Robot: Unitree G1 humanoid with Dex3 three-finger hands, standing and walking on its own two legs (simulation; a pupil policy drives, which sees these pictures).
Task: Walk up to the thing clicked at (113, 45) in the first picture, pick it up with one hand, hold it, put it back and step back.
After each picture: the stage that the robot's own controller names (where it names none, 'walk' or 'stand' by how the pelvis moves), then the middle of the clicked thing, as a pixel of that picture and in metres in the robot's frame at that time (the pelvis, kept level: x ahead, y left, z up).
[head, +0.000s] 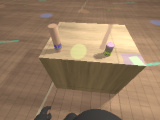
stand; (108, 49) +0.62 -0.13 +0.02
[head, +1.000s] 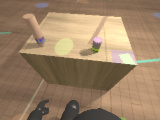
rise first; (96, 45) +0.57 +0.00 +0.05
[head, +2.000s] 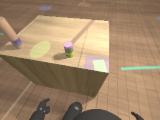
stand; (69, 49) +0.49 +0.21 +0.06
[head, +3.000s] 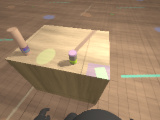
stand; (73, 57) +0.49 +0.18 +0.02
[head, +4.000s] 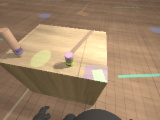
stand; (69, 59) +0.45 +0.19 +0.02
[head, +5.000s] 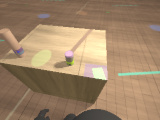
stand; (69, 58) +0.47 +0.19 +0.01
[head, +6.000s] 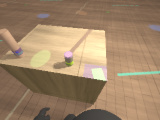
stand; (68, 59) +0.46 +0.20 +0.01
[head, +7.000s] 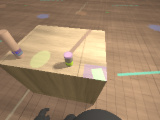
stand; (68, 59) +0.46 +0.20 +0.01
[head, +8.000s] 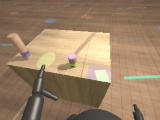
rise first; (72, 60) +0.46 +0.20 +0.02
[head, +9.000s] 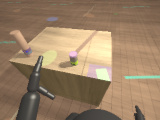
go down; (73, 58) +0.47 +0.20 +0.02
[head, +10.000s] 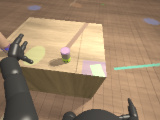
go down; (65, 55) +0.47 +0.18 +0.03
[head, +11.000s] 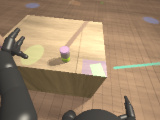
go down; (65, 54) +0.47 +0.18 +0.04
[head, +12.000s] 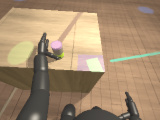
close in; (58, 50) +0.46 +0.20 +0.07
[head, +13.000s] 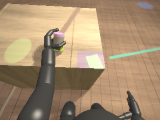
lift; (58, 42) +0.51 +0.19 +0.09
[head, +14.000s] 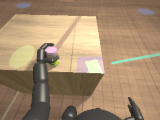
lift; (52, 56) +0.41 +0.24 +0.08
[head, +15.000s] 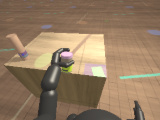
lift; (66, 62) +0.33 +0.16 +0.17
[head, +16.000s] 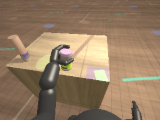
hold; (66, 60) +0.32 +0.17 +0.19
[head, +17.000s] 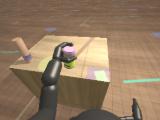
crouch; (69, 57) +0.33 +0.15 +0.21
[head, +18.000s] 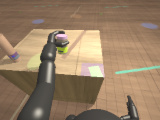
crouch; (62, 44) +0.45 +0.19 +0.20
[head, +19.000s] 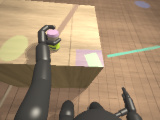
lower; (53, 40) +0.51 +0.21 +0.09
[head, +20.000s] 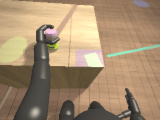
lower; (52, 40) +0.52 +0.22 +0.09
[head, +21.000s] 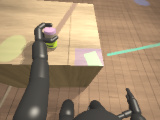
lower; (51, 38) +0.52 +0.22 +0.10
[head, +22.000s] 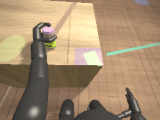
lower; (49, 38) +0.52 +0.22 +0.10
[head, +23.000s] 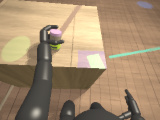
open; (55, 40) +0.51 +0.21 +0.10
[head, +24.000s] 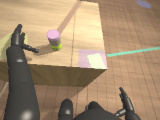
sink last; (54, 41) +0.49 +0.21 +0.08
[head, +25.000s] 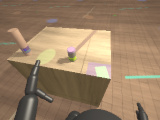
sink last; (71, 54) +0.50 +0.21 +0.05
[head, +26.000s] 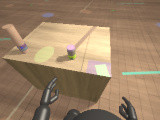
stand; (71, 52) +0.51 +0.20 +0.04
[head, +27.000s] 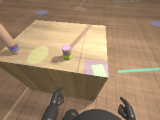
stand; (67, 52) +0.49 +0.22 +0.05
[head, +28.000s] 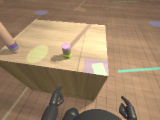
stand; (66, 51) +0.50 +0.22 +0.06
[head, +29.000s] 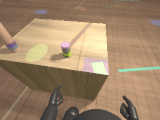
stand; (66, 50) +0.50 +0.22 +0.07
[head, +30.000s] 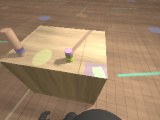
stand; (69, 55) +0.51 +0.21 +0.02
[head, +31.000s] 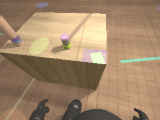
walk; (66, 42) +0.56 +0.24 +0.05
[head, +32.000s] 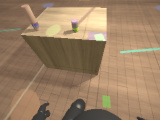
walk; (75, 26) +0.84 +0.23 +0.03
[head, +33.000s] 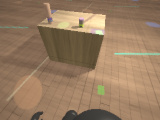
stand; (81, 22) +1.14 +0.21 +0.03
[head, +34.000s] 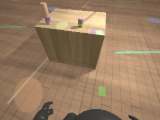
stand; (80, 22) +1.09 +0.19 +0.02
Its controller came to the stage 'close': yes
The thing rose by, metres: 0.20
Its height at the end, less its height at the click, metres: +0.00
